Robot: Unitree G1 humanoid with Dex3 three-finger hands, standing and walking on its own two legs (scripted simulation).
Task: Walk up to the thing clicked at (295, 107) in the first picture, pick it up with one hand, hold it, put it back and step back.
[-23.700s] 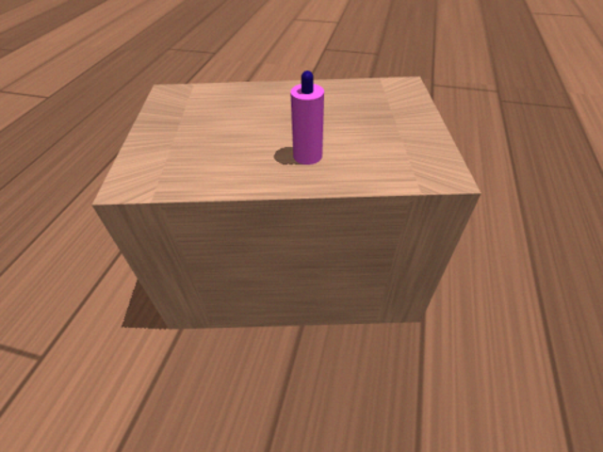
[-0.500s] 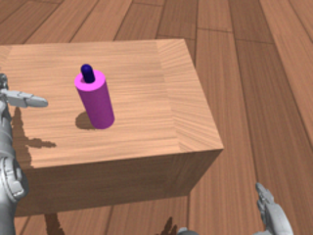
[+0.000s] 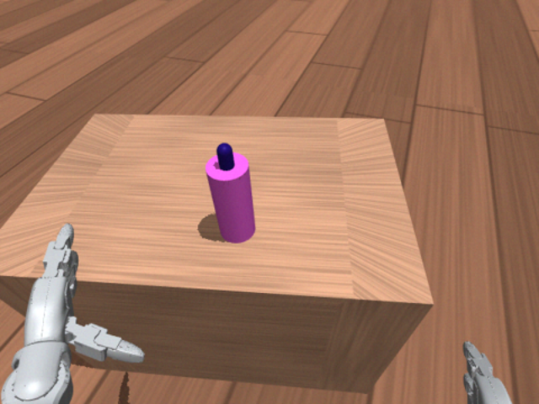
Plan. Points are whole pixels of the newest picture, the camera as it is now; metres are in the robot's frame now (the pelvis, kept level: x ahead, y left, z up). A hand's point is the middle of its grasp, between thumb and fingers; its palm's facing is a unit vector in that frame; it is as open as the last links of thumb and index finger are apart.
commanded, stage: sink last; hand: left
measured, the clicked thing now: (231, 192) +0.50 +0.12 +0.02
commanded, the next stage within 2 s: home in 0.44 s
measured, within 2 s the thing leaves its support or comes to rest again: neither
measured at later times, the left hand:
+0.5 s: hand (51, 401) +0.13 +0.27 +0.07, palm faces +0.39 -0.82 -0.42, open 17.4 cm
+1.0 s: hand out of the picture +0.12 +0.19 -0.03, palm faces +0.15 -0.96 -0.22, open 17.5 cm
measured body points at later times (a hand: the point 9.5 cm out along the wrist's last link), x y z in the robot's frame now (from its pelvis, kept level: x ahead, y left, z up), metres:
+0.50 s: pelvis -0.04 -0.01 -0.01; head -0.04 -0.03 +0.44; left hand +0.11 +0.31 +0.10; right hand +0.12 -0.28 -0.06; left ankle -0.02 +0.12 -0.71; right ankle -0.01 -0.13 -0.71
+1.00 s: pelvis -0.04 +0.00 -0.01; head -0.02 -0.01 +0.44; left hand +0.11 +0.24 -0.01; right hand +0.13 -0.23 -0.06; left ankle -0.02 +0.12 -0.71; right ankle -0.01 -0.13 -0.71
